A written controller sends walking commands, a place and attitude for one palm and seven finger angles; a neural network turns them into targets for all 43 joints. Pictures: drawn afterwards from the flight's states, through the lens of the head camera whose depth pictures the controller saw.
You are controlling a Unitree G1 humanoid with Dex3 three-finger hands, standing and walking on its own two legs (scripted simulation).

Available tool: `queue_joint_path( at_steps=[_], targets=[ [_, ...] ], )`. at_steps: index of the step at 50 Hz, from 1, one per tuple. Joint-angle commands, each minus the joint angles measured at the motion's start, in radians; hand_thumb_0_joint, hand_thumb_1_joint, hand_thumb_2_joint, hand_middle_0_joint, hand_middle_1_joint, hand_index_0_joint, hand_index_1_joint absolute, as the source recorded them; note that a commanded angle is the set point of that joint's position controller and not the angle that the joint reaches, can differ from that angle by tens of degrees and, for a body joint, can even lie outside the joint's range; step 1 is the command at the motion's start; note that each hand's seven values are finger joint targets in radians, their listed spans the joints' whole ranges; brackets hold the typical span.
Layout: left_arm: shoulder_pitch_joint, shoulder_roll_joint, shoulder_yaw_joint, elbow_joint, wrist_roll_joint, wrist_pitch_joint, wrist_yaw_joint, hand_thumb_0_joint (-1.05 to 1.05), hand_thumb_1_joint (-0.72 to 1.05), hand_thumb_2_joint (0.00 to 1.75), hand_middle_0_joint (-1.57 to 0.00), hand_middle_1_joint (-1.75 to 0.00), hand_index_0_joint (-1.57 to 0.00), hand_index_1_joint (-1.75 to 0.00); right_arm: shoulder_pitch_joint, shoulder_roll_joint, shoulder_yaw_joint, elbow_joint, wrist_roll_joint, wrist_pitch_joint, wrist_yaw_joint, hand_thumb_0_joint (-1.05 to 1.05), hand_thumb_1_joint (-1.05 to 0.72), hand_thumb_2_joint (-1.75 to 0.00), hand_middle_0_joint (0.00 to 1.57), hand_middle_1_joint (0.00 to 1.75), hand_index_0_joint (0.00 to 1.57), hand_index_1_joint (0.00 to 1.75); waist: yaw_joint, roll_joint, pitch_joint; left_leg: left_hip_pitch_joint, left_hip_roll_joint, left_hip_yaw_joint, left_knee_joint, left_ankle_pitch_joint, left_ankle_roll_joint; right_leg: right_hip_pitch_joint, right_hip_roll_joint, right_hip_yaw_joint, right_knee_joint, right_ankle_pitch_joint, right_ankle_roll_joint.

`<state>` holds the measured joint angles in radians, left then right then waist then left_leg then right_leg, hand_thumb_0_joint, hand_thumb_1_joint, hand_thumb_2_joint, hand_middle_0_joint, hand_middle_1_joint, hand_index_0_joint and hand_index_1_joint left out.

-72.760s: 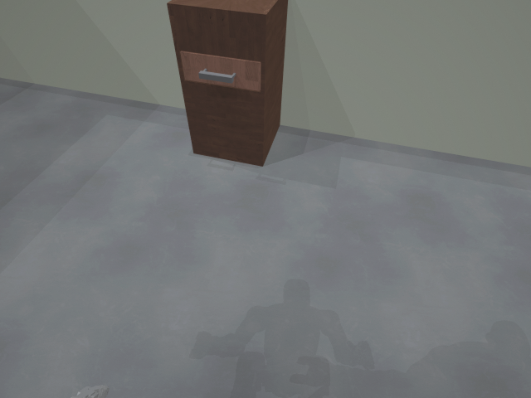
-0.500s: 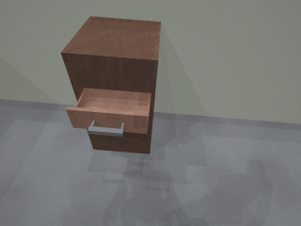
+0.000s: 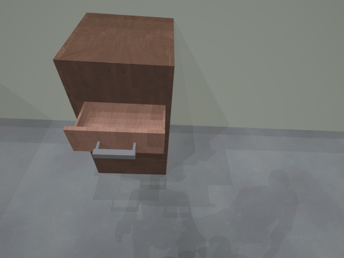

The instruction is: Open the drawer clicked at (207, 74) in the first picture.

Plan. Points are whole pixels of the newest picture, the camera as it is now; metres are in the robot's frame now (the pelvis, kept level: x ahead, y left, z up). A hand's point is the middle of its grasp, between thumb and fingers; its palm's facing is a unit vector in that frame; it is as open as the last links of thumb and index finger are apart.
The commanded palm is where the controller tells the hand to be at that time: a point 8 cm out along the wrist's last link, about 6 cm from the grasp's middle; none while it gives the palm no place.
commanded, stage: come to a stop and stand still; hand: left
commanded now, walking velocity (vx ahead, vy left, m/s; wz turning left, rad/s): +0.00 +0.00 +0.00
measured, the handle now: (115, 149) +0.54 +0.24 -0.22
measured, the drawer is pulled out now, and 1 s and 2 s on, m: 0.16 0.16 0.16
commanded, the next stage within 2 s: look again from close up in 1.28 s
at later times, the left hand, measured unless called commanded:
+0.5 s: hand out of the picture +0.00 +0.21 -0.16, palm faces +0.01 -0.98 -0.22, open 7.4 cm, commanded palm none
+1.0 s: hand out of the picture +0.05 +0.16 -0.16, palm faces +0.02 -0.97 -0.23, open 7.3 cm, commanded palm none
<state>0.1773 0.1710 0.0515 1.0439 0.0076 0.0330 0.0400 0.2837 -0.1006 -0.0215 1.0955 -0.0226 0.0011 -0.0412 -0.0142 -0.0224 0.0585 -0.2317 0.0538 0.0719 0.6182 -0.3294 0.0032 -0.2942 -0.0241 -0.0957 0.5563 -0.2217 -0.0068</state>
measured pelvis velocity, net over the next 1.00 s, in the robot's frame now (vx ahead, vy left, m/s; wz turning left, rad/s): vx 0.05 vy -0.02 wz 0.00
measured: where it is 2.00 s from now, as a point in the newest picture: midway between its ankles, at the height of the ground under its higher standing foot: outside the picture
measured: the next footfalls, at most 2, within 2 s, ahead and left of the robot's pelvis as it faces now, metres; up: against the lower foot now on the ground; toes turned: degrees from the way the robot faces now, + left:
none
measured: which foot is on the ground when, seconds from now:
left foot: down 0.00-1.00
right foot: down 0.00-1.00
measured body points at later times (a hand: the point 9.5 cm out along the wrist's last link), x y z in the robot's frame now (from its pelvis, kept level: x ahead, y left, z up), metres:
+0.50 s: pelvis +0.02 +0.04 +0.01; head +0.03 +0.02 +0.46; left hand +0.00 +0.27 -0.14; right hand +0.03 -0.19 -0.15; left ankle +0.00 +0.11 -0.73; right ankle +0.05 -0.12 -0.73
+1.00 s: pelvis +0.05 -0.02 +0.01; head +0.06 -0.04 +0.46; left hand +0.05 +0.21 -0.14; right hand +0.04 -0.23 -0.16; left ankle +0.00 +0.11 -0.73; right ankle +0.05 -0.12 -0.73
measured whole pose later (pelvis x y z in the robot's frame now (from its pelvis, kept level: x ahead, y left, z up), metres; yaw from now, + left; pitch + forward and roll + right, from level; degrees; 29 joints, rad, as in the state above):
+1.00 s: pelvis +0.05 -0.02 +0.01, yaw +0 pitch -1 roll +1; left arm 0.26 0.14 -0.01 1.14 0.01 -0.02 0.04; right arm 0.30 -0.15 0.02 1.13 -0.01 -0.02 -0.03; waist -0.01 0.04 0.04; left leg -0.10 0.03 0.08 0.42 -0.31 -0.01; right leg -0.22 -0.01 -0.04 0.49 -0.26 -0.02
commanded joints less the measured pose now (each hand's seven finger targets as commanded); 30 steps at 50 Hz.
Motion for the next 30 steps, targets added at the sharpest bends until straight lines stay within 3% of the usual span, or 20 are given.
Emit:
queue_joint_path(
  at_steps=[1, 2, 3, 4, 5, 6, 7, 9, 11, 12, 14, 16, 19, 25, 30],
  targets=[
    [0.156, 0.176, -0.003, -0.045, 0.014, -0.042, 0.019, 0.00, 0.90, 0.90, -0.20, -0.30, -0.20, -0.30, -0.010, -0.103, -0.027, -0.144, 0.017, -0.007, 0.012, 0.00, -0.90, -0.90, 0.20, 0.30, 0.20, 0.30, 0.020, -0.016, -0.126, -0.096, -0.010, -0.002, 0.037, -0.107, -0.025, 0.077, -0.245, 0.298, -0.154, 0.215, -0.101],
    [0.101, 0.174, -0.005, -0.053, 0.012, -0.055, 0.011, 0.00, 0.90, 0.90, -0.20, -0.30, -0.20, -0.30, 0.005, -0.087, -0.015, -0.135, 0.007, 0.002, 0.018, 0.00, -0.90, -0.90, 0.20, 0.30, 0.20, 0.30, 0.008, -0.017, -0.091, -0.022, -0.008, -0.018, -0.002, -0.115, -0.014, 0.003, -0.252, 0.303, -0.195, 0.080, -0.130],
    [0.059, 0.174, -0.006, -0.075, 0.019, -0.051, 0.007, 0.00, 0.90, 0.90, -0.20, -0.30, -0.20, -0.30, 0.078, -0.084, -0.014, -0.137, 0.009, 0.001, 0.025, 0.00, -0.90, -0.90, 0.20, 0.30, 0.20, 0.30, -0.031, -0.007, -0.075, 0.037, -0.015, -0.019, -0.090, -0.070, -0.008, -0.067, -0.205, 0.250, -0.213, -0.188, -0.122],
    [0.042, 0.150, -0.004, -0.090, 0.019, -0.042, 0.007, 0.00, 0.90, 0.90, -0.20, -0.30, -0.20, -0.30, 0.117, -0.103, -0.014, -0.131, 0.004, -0.009, 0.029, 0.00, -0.90, -0.90, 0.20, 0.30, 0.20, 0.30, -0.041, 0.053, -0.026, 0.032, 0.008, -0.057, -0.165, -0.008, 0.006, -0.119, -0.138, 0.185, -0.139, -0.230, -0.085],
    [0.051, 0.118, -0.014, -0.089, 0.015, -0.034, 0.004, 0.00, 0.90, 0.90, -0.20, -0.30, -0.20, -0.30, 0.104, -0.134, -0.013, -0.132, 0.000, -0.017, 0.029, 0.00, -0.90, -0.90, 0.20, 0.30, 0.20, 0.30, -0.027, 0.149, 0.010, -0.033, 0.080, -0.141, -0.241, 0.019, 0.030, -0.104, -0.060, 0.113, -0.070, -0.188, -0.044],
    [0.072, 0.092, -0.022, -0.088, 0.015, -0.028, -0.001, 0.00, 0.90, 0.90, -0.20, -0.30, -0.20, -0.30, 0.074, -0.163, -0.014, -0.153, -0.001, -0.021, 0.024, 0.00, -0.90, -0.90, 0.20, 0.30, 0.20, 0.30, -0.005, 0.219, 0.043, -0.108, 0.139, -0.210, -0.338, -0.001, 0.049, -0.046, -0.025, 0.054, -0.011, -0.130, -0.023],
    [0.100, 0.086, -0.027, -0.080, 0.018, -0.026, -0.005, 0.00, 0.90, 0.90, -0.20, -0.30, -0.20, -0.30, 0.038, -0.174, -0.011, -0.169, -0.001, -0.023, 0.020, 0.00, -0.90, -0.90, 0.20, 0.30, 0.20, 0.30, 0.017, 0.246, 0.061, -0.136, 0.154, -0.229, -0.378, 0.011, 0.063, -0.017, -0.018, 0.037, 0.015, -0.112, -0.018],
    [0.132, 0.064, -0.038, -0.055, 0.017, -0.031, -0.012, 0.00, 0.90, 0.90, -0.20, -0.30, -0.20, -0.30, 0.014, -0.181, -0.005, -0.183, 0.001, -0.026, 0.015, 0.00, -0.90, -0.90, 0.20, 0.30, 0.20, 0.30, 0.029, 0.134, 0.069, -0.140, 0.132, -0.193, -0.362, 0.032, 0.066, 0.023, -0.024, 0.057, -0.012, -0.039, -0.021],
    [0.143, 0.057, -0.042, -0.042, 0.012, -0.037, -0.015, 0.00, 0.90, 0.90, -0.20, -0.30, -0.20, -0.30, 0.026, -0.185, 0.001, -0.177, 0.002, -0.030, 0.014, 0.00, -0.90, -0.90, 0.20, 0.30, 0.20, 0.30, 0.025, 0.071, 0.048, -0.093, 0.106, -0.168, -0.348, 0.073, 0.059, 0.042, -0.033, 0.083, -0.054, 0.013, -0.024],
    [0.146, 0.062, -0.044, -0.038, 0.010, -0.039, -0.016, 0.00, 0.90, 0.90, -0.20, -0.30, -0.20, -0.30, 0.034, -0.185, 0.004, -0.171, 0.003, -0.033, 0.014, 0.00, -0.90, -0.90, 0.20, 0.30, 0.20, 0.30, 0.023, 0.088, 0.033, -0.067, 0.100, -0.163, -0.353, 0.108, 0.057, 0.046, -0.034, 0.090, -0.061, 0.026, -0.025],
    [0.150, 0.069, -0.046, -0.035, 0.009, -0.039, -0.015, 0.00, 0.90, 0.90, -0.20, -0.30, -0.20, -0.30, 0.039, -0.195, 0.003, -0.162, 0.005, -0.033, 0.014, 0.00, -0.90, -0.90, 0.20, 0.30, 0.20, 0.30, 0.020, 0.093, 0.037, -0.058, 0.099, -0.170, -0.377, 0.049, 0.049, 0.043, -0.040, 0.099, -0.069, -0.002, -0.021],
    [0.152, 0.068, -0.047, -0.026, 0.012, -0.038, -0.015, 0.00, 0.90, 0.90, -0.20, -0.30, -0.20, -0.30, 0.041, -0.201, 0.003, -0.153, 0.004, -0.028, 0.016, 0.00, -0.90, -0.90, 0.20, 0.30, 0.20, 0.30, 0.016, 0.049, 0.057, -0.067, 0.093, -0.174, -0.394, -0.038, 0.048, 0.036, -0.043, 0.107, -0.079, 0.003, -0.022],
    [0.165, 0.065, -0.051, -0.010, 0.013, -0.042, -0.015, 0.00, 0.90, 0.90, -0.20, -0.30, -0.20, -0.30, 0.048, -0.201, 0.009, -0.133, 0.004, -0.030, 0.017, 0.00, -0.90, -0.90, 0.20, 0.30, 0.20, 0.30, 0.015, 0.033, 0.056, -0.059, 0.081, -0.165, -0.397, -0.040, 0.048, 0.043, -0.052, 0.118, -0.095, 0.023, -0.022],
    [0.177, 0.064, -0.052, 0.024, 0.008, -0.054, -0.012, 0.00, 0.90, 0.90, -0.20, -0.30, -0.20, -0.30, 0.069, -0.182, 0.020, -0.088, 0.008, -0.040, 0.014, 0.00, -0.90, -0.90, 0.20, 0.30, 0.20, 0.30, 0.010, 0.018, -0.011, 0.025, 0.061, -0.115, -0.336, 0.163, 0.046, 0.077, -0.070, 0.132, -0.105, 0.106, -0.021],
    [0.177, 0.061, -0.051, 0.048, 0.005, -0.057, -0.009, 0.00, 0.90, 0.90, -0.20, -0.30, -0.20, -0.30, 0.080, -0.166, 0.024, -0.051, 0.010, -0.043, 0.009, 0.00, -0.90, -0.90, 0.20, 0.30, 0.20, 0.30, 0.010, 0.028, -0.019, 0.064, 0.056, -0.083, -0.292, 0.276, 0.044, 0.092, -0.079, 0.129, -0.101, 0.167, -0.018]
  ],
)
